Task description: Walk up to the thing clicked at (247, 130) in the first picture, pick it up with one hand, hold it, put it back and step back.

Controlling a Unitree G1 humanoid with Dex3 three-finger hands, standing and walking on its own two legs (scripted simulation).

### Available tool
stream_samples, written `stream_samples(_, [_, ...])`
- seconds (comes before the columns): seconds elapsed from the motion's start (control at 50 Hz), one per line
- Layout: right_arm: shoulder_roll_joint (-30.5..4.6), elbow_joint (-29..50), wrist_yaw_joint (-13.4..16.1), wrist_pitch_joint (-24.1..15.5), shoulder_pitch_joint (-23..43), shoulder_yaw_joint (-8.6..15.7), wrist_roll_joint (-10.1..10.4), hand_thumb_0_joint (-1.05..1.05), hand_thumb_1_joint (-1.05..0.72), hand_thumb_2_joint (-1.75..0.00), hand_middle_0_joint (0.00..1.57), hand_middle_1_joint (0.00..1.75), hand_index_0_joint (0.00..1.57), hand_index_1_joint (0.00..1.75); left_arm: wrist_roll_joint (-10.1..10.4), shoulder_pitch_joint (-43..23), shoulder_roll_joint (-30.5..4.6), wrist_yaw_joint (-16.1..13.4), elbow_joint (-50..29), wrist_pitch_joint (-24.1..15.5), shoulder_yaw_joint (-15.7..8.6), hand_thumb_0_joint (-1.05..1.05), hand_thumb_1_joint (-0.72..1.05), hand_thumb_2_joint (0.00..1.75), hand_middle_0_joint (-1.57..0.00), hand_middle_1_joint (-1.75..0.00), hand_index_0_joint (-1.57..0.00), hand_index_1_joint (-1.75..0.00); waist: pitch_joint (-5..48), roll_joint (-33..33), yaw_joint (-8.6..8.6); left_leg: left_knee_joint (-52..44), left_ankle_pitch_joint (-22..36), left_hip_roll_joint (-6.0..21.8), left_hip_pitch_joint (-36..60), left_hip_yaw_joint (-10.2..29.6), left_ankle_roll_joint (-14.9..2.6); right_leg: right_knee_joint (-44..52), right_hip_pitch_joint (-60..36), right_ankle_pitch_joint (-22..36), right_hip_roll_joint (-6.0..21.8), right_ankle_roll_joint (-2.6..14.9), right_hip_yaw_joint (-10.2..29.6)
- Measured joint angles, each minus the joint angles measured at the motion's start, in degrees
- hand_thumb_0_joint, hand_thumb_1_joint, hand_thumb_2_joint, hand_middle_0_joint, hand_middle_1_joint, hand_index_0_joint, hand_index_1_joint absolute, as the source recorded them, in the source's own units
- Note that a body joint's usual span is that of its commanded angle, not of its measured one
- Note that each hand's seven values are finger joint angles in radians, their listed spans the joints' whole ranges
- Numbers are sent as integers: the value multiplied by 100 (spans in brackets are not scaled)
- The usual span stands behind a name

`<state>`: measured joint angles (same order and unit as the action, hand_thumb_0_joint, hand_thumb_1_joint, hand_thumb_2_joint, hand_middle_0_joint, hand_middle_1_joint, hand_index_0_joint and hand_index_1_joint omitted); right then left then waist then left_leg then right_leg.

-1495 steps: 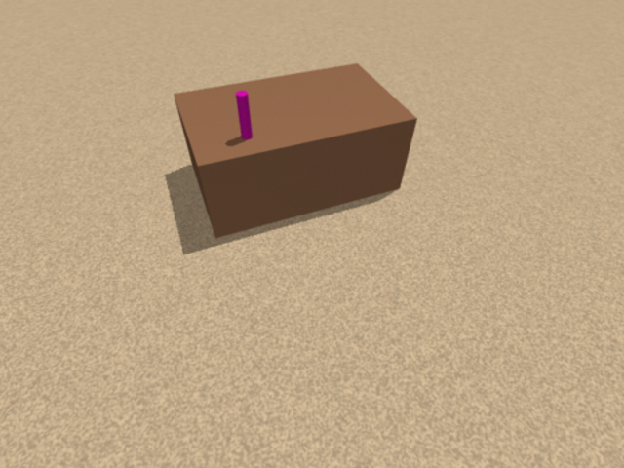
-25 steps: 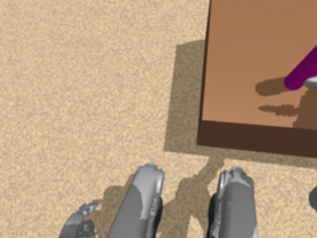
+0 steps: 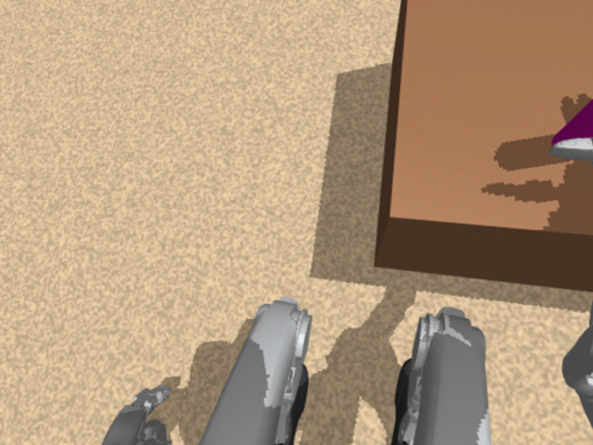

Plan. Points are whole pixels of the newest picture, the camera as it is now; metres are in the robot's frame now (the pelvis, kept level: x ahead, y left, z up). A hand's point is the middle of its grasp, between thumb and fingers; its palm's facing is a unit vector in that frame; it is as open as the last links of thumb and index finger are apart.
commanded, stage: close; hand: right
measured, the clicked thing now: out of the picture +0.52 -0.29 +0.01
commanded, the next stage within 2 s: settle in 1.24 s
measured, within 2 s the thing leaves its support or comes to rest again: leaves its support in 1.60 s
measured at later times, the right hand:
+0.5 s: hand out of the picture +0.53 -0.29 +0.02, palm faces +0.33 +0.94 -0.01, open 10.3 cm
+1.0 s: hand out of the picture +0.52 -0.30 +0.02, palm faces +0.32 +0.95 -0.02, open 7.0 cm
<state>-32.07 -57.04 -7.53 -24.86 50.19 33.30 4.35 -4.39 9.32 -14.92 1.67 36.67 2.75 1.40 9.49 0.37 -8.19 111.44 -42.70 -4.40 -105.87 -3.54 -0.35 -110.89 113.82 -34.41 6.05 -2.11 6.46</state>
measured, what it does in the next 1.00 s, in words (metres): stands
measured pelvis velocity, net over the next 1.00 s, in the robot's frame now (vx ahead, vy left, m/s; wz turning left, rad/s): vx -0.01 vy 0.00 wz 0.02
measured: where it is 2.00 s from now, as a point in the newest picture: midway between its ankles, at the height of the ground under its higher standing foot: (344, 428)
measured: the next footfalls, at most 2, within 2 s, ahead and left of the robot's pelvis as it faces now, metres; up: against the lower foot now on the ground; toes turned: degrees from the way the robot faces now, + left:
none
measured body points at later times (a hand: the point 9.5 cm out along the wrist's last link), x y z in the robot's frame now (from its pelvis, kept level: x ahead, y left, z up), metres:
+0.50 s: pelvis +0.00 +0.00 -0.01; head +0.22 -0.05 +0.38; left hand +0.07 +0.27 -0.13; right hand +0.51 -0.34 +0.02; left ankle +0.05 +0.11 -0.43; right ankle +0.09 -0.15 -0.43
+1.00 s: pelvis -0.01 +0.00 -0.01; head +0.21 -0.05 +0.38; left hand +0.07 +0.27 -0.12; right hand +0.50 -0.35 +0.02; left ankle +0.05 +0.11 -0.43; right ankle +0.09 -0.15 -0.43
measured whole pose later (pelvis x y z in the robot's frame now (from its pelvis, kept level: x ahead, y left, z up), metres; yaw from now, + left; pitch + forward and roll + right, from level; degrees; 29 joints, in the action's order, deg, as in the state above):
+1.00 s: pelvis -0.01 +0.00 -0.01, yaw +1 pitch +36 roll +6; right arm -37.9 -59.1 -9.0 -21.4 53.7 33.2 3.2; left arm -3.9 10.6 -15.0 1.3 36.6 3.6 3.3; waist 8.3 0.5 -9.9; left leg 112.6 -41.8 -4.8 -107.1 -4.4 -0.1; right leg -112.7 115.4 -33.8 6.1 -1.9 7.6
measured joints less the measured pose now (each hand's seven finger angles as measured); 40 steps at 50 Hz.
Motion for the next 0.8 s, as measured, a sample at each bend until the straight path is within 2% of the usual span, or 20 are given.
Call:
stream_samples(0.34, [-196, -225, 82, 103, 326, -81, -129, -1, 19, -15, 81, 42, 78, 42, 6, 72, 32, 9, 13, 65, 82, 1, 92, 89, -20, -31, -20, -30, -44, 36, -89, 117, 18, 1, -130, 1, 24, -122, 142, 25, -12, 24, 9])
stream_samples(0.6, [-472, -344, 61, 192, 506, -17, -215, -1, 7, -29, 95, 57, 92, 58, -7, 146, -22, 7, -23, 107, 150, 1, 92, 89, -20, -31, -20, -30, -111, 25, -198, 149, 36, -23, -156, -33, 18, -177, 175, 27, 3, 11, 53])
stream_samples(0.8, [-578, -286, -72, 288, 445, 16, -162, -1, -6, -40, 102, 66, 99, 67, 24, 175, -39, -5, -33, 114, 188, 1, 92, 89, -20, -31, -20, -30, -145, 35, -208, 146, 63, -30, -157, -65, 16, -194, 191, 48, 0, 8, 91])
